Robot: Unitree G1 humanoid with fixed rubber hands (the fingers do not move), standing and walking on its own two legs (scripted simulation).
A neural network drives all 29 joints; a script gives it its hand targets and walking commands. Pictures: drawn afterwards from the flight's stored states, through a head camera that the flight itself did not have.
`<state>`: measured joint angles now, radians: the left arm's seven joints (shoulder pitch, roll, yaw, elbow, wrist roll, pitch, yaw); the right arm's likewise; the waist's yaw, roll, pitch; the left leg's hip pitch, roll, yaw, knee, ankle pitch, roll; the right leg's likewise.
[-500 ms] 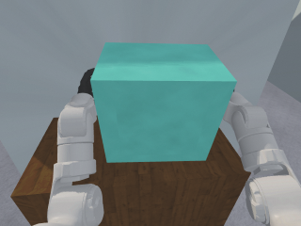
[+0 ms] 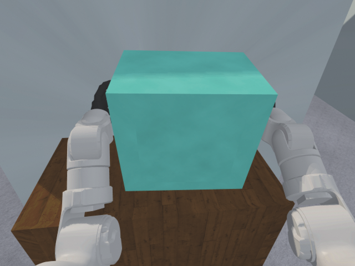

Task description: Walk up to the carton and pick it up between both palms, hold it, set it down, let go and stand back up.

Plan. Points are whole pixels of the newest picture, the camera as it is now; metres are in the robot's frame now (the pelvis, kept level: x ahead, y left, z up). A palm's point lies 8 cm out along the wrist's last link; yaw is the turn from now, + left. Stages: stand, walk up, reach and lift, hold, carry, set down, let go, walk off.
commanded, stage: hold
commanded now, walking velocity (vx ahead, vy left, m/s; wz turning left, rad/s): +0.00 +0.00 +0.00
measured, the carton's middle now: (184, 121) +0.35 +0.00 +0.23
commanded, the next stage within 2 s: none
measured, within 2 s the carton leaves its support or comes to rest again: neither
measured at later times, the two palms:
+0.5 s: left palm (100, 118) +0.35 +0.18 +0.24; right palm (262, 114) +0.36 -0.17 +0.25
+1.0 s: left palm (101, 117) +0.35 +0.18 +0.24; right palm (263, 116) +0.36 -0.17 +0.24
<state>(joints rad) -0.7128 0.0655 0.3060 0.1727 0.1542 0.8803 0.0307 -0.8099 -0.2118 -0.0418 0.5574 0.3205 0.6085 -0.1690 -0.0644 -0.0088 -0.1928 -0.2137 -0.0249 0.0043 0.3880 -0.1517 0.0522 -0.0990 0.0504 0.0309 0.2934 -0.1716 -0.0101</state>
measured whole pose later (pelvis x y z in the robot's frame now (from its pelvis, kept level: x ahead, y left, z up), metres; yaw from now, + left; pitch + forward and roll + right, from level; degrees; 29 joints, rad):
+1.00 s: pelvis +0.00 +0.00 +0.00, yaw +0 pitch -1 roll -2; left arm -0.69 0.06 0.31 0.15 0.15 0.88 0.03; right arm -0.79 -0.22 -0.02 0.53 0.33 0.61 -0.17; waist -0.07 -0.01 -0.19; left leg -0.21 -0.03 0.00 0.39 -0.16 0.06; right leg -0.09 0.05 0.03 0.29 -0.17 -0.01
